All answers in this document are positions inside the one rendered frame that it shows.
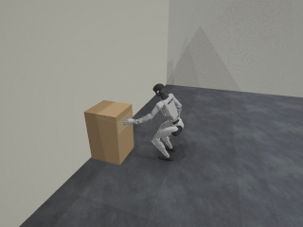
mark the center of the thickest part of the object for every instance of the robot left hand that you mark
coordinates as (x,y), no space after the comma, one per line
(130,121)

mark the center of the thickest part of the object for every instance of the drawer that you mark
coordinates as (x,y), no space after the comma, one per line
(120,123)

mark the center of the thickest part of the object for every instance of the left robot upper arm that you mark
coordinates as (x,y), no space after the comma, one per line
(159,106)

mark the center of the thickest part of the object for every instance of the cabinet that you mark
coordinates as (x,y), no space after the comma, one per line
(101,124)

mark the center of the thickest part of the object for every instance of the right robot upper arm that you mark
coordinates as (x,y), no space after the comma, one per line
(176,102)

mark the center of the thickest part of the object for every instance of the robot torso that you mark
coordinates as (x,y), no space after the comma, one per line
(169,110)

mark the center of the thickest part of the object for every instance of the robot right shin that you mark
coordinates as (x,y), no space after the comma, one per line
(166,140)

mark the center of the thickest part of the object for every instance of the robot left forearm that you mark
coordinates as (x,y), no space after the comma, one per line
(142,119)

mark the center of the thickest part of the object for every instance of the robot right forearm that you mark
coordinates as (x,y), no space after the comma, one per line
(179,111)

